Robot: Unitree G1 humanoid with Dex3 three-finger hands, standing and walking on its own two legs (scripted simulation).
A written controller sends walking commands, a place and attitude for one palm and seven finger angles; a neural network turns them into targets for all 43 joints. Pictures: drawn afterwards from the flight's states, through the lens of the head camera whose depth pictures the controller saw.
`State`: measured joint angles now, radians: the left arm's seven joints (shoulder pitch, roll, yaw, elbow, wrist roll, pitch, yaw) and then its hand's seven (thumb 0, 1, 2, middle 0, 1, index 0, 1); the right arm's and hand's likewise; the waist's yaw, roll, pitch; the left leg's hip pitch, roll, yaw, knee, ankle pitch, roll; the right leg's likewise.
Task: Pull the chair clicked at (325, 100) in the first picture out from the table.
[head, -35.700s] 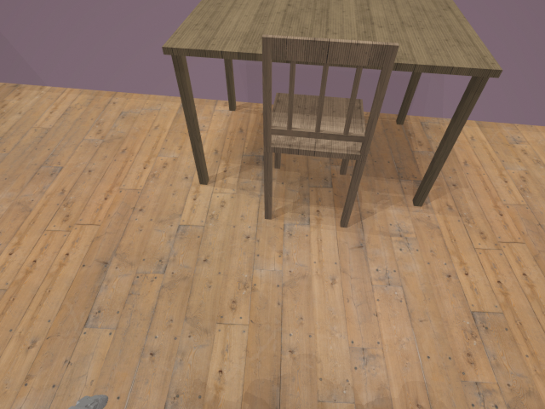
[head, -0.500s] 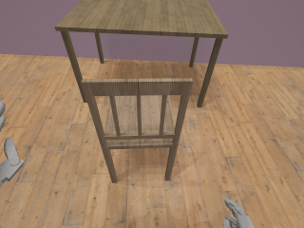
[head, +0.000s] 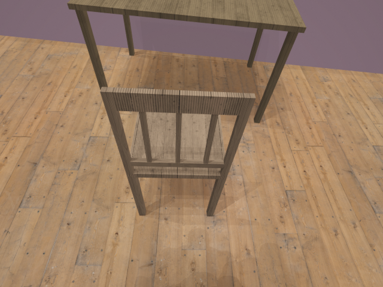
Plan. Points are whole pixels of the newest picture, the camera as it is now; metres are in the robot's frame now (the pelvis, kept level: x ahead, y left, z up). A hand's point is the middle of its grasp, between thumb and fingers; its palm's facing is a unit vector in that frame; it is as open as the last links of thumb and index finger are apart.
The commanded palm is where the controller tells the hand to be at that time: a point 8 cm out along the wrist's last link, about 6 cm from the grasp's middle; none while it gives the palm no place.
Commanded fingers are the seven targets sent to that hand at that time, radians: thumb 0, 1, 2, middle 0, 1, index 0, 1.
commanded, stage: let the arm hang, fingers relaxed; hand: left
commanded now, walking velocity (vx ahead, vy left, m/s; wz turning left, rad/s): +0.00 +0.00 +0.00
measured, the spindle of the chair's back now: (178, 139) +0.55 +0.07 -0.11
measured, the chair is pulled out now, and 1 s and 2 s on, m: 0.58 0.58 0.58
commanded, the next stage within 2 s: look to check the result in 0.66 s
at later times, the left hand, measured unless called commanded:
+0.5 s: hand out of the picture -0.01 +0.15 -0.17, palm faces +0.02 -0.99 -0.15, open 7.3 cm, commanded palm none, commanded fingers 0.00 0.90 0.90 -0.20 -0.30 -0.20 -0.30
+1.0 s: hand out of the picture -0.02 +0.14 -0.17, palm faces +0.04 -0.98 -0.17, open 7.4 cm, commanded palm none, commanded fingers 0.00 0.90 0.90 -0.20 -0.30 -0.20 -0.30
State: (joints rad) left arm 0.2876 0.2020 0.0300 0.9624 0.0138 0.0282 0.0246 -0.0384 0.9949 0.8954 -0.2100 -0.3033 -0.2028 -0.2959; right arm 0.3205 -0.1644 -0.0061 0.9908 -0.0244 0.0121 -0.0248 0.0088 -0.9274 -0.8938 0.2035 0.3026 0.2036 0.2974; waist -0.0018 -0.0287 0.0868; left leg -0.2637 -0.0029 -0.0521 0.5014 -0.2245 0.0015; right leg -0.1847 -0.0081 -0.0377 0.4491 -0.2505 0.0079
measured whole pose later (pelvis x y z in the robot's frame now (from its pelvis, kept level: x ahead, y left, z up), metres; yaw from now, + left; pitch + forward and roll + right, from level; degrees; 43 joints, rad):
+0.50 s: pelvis +0.00 -0.01 +0.00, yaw -1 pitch -2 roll +0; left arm 0.32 0.11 0.00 1.08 0.01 0.01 0.03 0.01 0.92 0.90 -0.20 -0.30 -0.20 -0.30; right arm 0.32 -0.12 0.00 1.08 -0.02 0.00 -0.03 0.01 -0.91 -0.89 0.20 0.30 0.20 0.30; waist -0.01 0.01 0.06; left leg -0.22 0.00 -0.03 0.47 -0.21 0.00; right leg -0.17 -0.01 -0.02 0.46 -0.25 0.00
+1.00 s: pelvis -0.01 -0.01 +0.00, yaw +0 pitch -2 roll +0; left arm 0.32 0.11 0.01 1.08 0.01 0.01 0.03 0.00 0.91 0.90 -0.20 -0.30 -0.20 -0.30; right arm 0.32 -0.11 -0.01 1.08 -0.02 0.00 -0.03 0.01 -0.91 -0.89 0.20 0.30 0.20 0.30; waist 0.00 0.02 0.07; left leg -0.23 0.01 -0.05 0.47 -0.20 -0.02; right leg -0.18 0.00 -0.03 0.46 -0.25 -0.01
